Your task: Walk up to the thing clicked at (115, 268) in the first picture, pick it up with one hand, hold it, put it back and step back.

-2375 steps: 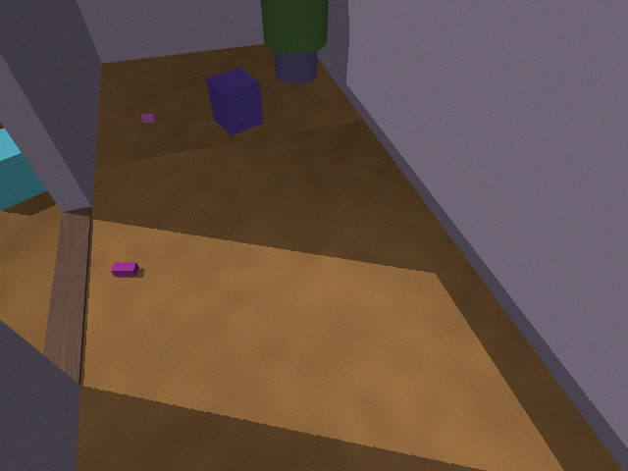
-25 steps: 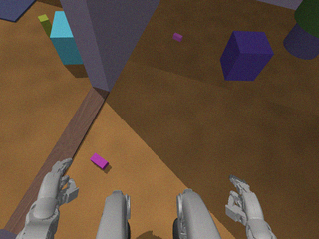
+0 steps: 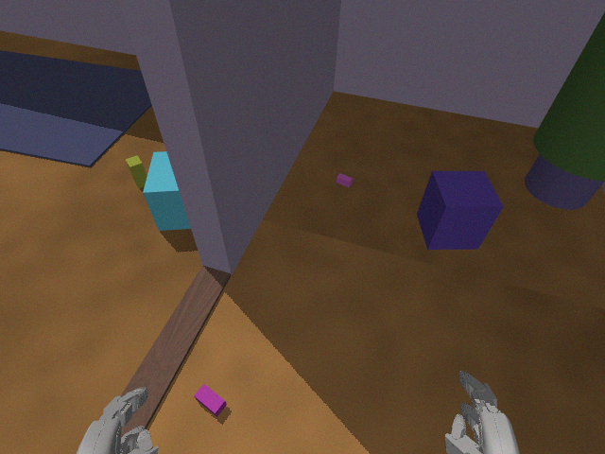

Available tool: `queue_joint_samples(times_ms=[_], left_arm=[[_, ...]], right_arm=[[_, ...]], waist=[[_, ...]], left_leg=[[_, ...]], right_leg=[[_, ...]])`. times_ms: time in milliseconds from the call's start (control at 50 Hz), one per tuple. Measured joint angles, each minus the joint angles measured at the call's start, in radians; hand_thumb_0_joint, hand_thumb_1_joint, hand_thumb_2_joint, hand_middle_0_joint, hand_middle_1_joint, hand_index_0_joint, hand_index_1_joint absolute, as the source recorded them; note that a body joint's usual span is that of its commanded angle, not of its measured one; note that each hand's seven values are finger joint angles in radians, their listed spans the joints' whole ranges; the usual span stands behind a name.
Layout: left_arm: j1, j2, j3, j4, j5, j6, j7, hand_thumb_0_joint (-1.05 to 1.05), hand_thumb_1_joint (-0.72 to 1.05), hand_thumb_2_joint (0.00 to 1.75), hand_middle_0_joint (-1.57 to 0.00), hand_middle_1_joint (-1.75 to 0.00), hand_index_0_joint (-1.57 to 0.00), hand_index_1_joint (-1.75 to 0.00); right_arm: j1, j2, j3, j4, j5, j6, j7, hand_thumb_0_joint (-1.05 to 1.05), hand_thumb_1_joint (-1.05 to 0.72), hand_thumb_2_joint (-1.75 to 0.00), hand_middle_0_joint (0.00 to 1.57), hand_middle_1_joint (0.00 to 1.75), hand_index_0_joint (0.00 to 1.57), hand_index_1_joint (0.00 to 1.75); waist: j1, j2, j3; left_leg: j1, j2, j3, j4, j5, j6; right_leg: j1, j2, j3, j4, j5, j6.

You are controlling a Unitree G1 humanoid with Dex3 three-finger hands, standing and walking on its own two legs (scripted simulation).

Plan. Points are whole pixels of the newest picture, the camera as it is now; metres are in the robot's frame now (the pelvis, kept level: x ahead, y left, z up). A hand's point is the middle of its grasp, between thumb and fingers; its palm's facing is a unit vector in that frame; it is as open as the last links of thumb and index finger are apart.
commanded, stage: home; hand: left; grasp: from above
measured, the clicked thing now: (210, 400) +0.42 +0.25 -0.70
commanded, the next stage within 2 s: stand in 1.94 s
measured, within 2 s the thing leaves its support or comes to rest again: neither
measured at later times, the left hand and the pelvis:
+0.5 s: hand out of the picture +0.16 +0.18 -0.05, palm faces +0.06 -0.98 -0.20, open 7.5 cm; pelvis +0.00 +0.00 +0.00, yaw +0 degrees
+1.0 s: hand out of the picture +0.15 +0.17 -0.05, palm faces +0.05 -0.98 -0.20, open 7.4 cm; pelvis -0.01 +0.00 +0.00, yaw +0 degrees
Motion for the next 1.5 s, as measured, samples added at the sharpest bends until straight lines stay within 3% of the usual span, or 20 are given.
queue_joint_samples(times_ms=[200, 1500], left_arm=[[-0.018, 0.001, -0.001, 0.024, 0.015, 0.005, -0.024, 0.01, 0.90, 0.90, -0.20, -0.30, -0.20, -0.30], [-0.017, 0.006, -0.007, 0.005, 0.014, 0.008, -0.021, 0.01, 0.90, 0.90, -0.20, -0.30, -0.20, -0.30]], right_arm=[[-0.040, -0.002, 0.001, 0.003, -0.013, -0.035, 0.007, 0.02, -0.90, -0.90, 0.21, 0.30, 0.20, 0.30], [-0.011, 0.001, -0.005, 0.027, -0.010, -0.034, 0.004, 0.02, -0.90, -0.90, 0.21, 0.30, 0.20, 0.30]], waist=[[0.019, -0.016, 0.023], [0.017, -0.011, 0.025]], left_leg=[[0.029, -0.007, -0.004, -0.009, 0.004, -0.002], [0.021, -0.001, -0.001, 0.006, -0.003, -0.006]], right_leg=[[0.029, -0.007, -0.004, -0.001, -0.003, -0.001], [0.016, 0.000, 0.002, 0.017, -0.009, -0.004]])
